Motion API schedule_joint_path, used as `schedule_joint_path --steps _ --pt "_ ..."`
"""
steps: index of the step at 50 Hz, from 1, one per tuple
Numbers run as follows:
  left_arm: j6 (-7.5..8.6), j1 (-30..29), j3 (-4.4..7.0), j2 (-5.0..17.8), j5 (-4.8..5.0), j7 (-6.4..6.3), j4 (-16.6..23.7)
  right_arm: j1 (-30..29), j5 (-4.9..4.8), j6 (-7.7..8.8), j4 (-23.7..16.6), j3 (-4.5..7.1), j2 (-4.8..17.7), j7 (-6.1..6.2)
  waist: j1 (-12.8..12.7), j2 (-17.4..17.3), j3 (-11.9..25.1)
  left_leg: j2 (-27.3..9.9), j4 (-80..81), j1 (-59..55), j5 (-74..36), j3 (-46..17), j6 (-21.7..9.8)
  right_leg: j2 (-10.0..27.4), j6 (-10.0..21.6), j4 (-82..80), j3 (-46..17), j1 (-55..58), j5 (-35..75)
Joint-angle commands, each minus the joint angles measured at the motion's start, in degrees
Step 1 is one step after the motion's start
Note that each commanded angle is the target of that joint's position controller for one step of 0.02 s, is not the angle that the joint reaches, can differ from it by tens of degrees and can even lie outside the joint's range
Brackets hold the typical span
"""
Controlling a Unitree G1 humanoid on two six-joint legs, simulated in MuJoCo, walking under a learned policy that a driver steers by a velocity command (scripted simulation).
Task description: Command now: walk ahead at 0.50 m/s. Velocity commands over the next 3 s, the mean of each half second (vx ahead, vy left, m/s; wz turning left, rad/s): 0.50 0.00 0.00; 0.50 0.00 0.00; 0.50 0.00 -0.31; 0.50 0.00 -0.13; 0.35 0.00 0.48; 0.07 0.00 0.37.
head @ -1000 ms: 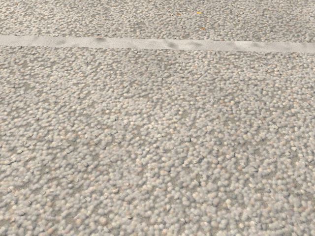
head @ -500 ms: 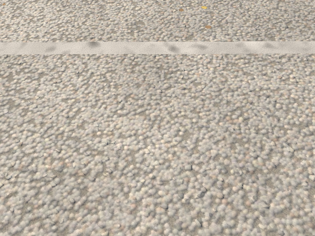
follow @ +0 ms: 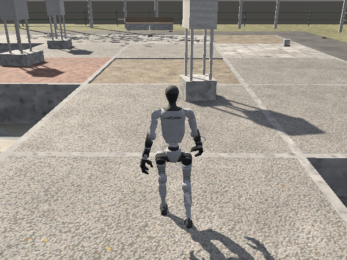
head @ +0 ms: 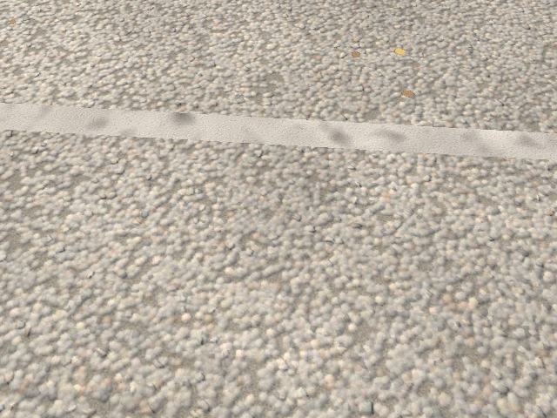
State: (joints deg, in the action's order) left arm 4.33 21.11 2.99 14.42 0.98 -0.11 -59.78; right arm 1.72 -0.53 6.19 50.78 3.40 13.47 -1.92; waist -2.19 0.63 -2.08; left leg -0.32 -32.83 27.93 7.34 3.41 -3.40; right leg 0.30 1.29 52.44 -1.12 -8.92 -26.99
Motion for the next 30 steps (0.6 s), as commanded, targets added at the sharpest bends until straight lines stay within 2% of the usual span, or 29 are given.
schedule_joint_path --steps 1,2,3,4,6,8,10,14,18,20,22,23,24,25,26,27,28,29,30 --pt "3.34 -4.2 0.98 7.3 1.86 0.35 6.1 14.6 -0.09 -0.23 1.4 2.01 8.8 0.64 7.3 -7.8 12.1 -18.8 16.4 -38.6 7.0 -30.4 -11.4 3.4 2.4 24.8 -3.8 -35.4 1.9" --pt "3.14 -6.3 1.30 7.0 1.14 -0.11 6.4 10.6 0.48 -0.09 0.9 1.40 6.9 0.40 5.4 -3.9 7.5 -16.7 18.6 -29.3 2.5 -24.4 -10.4 5.8 2.4 20.9 -2.6 -33.0 6.6" --pt "2.35 -5.6 1.76 6.4 0.52 -0.48 6.1 8.6 1.04 0.22 0.8 0.88 5.3 0.21 3.2 -4.5 5.5 -14.6 20.4 -23.2 -0.4 -20.2 -9.3 7.7 2.4 17.3 -3.0 -29.0 9.5" --pt "1.44 -4.2 1.69 5.0 0.33 -0.54 5.8 8.1 1.25 0.28 1.1 0.66 4.5 -0.03 1.8 -5.4 4.8 -13.4 22.2 -19.6 -1.1 -17.9 -9.2 8.4 2.3 15.5 -3.0 -26.0 10.9" --pt "0.31 -3.6 1.55 3.1 0.15 -0.71 5.8 9.8 0.92 0.48 2.1 0.92 5.8 0.20 0.9 -5.1 3.2 -12.6 24.6 -16.5 -3.8 -14.5 -10.0 9.0 1.5 12.0 -2.3 -25.5 12.8" --pt "-0.02 -7.7 1.80 3.7 -0.35 -0.87 7.4 11.9 0.93 0.54 2.9 1.34 7.7 1.00 1.3 -3.9 1.5 -12.7 26.0 -17.0 -6.9 -12.7 -10.5 9.3 0.3 6.3 -2.1 -29.5 17.8" --pt "0.11 -11.8 1.86 3.6 -0.72 -0.69 8.8 13.9 0.77 0.23 3.5 1.35 8.1 1.72 2.2 -3.5 0.7 -12.1 26.4 -18.7 -9.0 -10.6 -9.8 9.1 -0.6 -0.6 -1.8 -32.0 24.2" --pt "0.62 -19.9 1.15 2.2 -0.33 0.20 11.0 17.5 0.15 -0.15 4.4 1.28 8.5 2.34 4.7 -3.9 -0.9 -10.0 27.0 -20.0 -8.4 -6.2 -7.8 6.4 -0.7 -14.2 0.9 -29.1 33.7" --pt "0.98 -26.0 0.60 2.4 0.17 1.44 13.2 21.8 -0.28 -1.06 6.5 1.59 9.0 2.51 6.6 -3.8 -3.0 -12.7 24.6 -27.6 -8.4 -6.3 -7.7 5.1 0.1 -20.5 1.2 -30.7 31.8" --pt "1.36 -27.0 0.64 3.2 0.27 2.17 14.3 22.2 -0.44 -1.69 7.0 1.97 9.5 2.75 5.9 -4.3 -3.1 -14.7 22.0 -31.6 -11.5 -6.8 -7.1 4.7 1.5 -22.3 1.0 -30.8 27.8" --pt "1.67 -23.5 1.34 5.1 0.31 2.48 13.8 20.7 -0.49 -2.23 6.8 2.38 10.4 2.93 3.3 -5.7 -0.8 -15.2 17.5 -33.4 -22.1 -6.5 -5.8 2.8 3.1 -23.5 2.3 -24.3 23.5" --pt "1.76 -18.1 2.23 6.7 0.13 2.40 12.4 19.2 -0.58 -2.53 6.4 2.42 10.6 2.95 0.1 -6.2 2.6 -13.9 11.4 -32.8 -31.9 -5.1 -4.8 0.7 4.2 -24.3 4.2 -16.2 23.0" --pt "1.71 -8.1 3.73 9.5 -0.06 2.05 9.2 18.7 -0.37 -2.77 5.9 1.85 9.2 2.94 -4.2 -5.1 8.6 -10.7 -0.2 -28.4 -34.5 -2.8 -3.2 0.2 6.0 -23.7 4.3 -2.2 24.3" --pt "1.53 2.4 4.91 14.1 -0.75 1.44 7.1 19.9 0.80 -2.73 4.5 0.87 7.2 2.97 -6.6 2.7 17.5 -6.7 -19.4 -15.3 -16.2 0.0 -1.1 11.7 9.8 -22.3 -9.4 16.1 24.8" --pt "1.35 4.3 5.11 16.3 -0.65 1.92 5.9 27.1 0.42 -1.30 4.7 -1.22 -0.7 2.14 -2.1 17.9 24.3 4.2 -37.3 6.5 23.9 -3.8 1.9 22.7 18.7 -31.0 -37.4 32.7 12.6" --pt "1.45 3.0 3.50 10.7 -0.16 1.93 6.5 22.4 -1.00 0.09 4.9 0.16 5.8 1.86 -4.2 11.2 21.4 1.3 -43.7 13.0 25.8 -10.8 0.7 20.8 16.3 -34.6 -38.7 30.9 6.7" --pt "1.66 -2.0 2.83 8.5 -0.09 1.66 7.5 16.7 -2.13 0.94 3.0 0.88 8.4 1.73 -3.6 8.6 13.5 -1.5 -44.1 16.5 20.6 -9.4 -0.2 19.2 13.7 -35.3 -29.9 23.5 9.8" --pt "1.80 -6.7 2.33 7.4 -0.55 1.64 8.6 13.9 -1.93 1.12 2.5 0.90 8.2 2.18 -1.8 3.1 9.4 -4.6 -41.5 14.2 15.0 -7.8 -0.3 17.4 12.6 -36.7 -23.4 14.8 16.3" --pt "1.93 -9.4 1.92 5.9 -1.17 1.78 8.9 12.6 -1.04 0.78 2.4 1.36 7.9 2.56 -0.1 1.7 6.2 -6.4 -38.2 11.6 11.8 -7.4 0.0 15.6 12.2 -38.3 -18.7 7.5 21.4"
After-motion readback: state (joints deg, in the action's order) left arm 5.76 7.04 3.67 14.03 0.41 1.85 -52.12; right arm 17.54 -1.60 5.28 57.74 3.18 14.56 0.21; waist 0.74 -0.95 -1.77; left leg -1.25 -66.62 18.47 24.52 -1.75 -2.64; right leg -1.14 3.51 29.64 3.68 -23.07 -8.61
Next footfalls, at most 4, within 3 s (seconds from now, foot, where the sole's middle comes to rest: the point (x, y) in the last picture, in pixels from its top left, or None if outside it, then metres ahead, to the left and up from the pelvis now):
0.48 right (355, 415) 0.46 -0.14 -0.76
1.04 left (258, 288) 0.78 0.10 -0.76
1.62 right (352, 210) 1.05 -0.16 -0.76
2.16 left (310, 122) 1.43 -0.04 -0.76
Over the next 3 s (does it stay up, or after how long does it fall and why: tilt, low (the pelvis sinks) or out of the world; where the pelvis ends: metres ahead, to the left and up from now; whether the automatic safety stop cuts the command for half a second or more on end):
stays up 1.48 -0.11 0.01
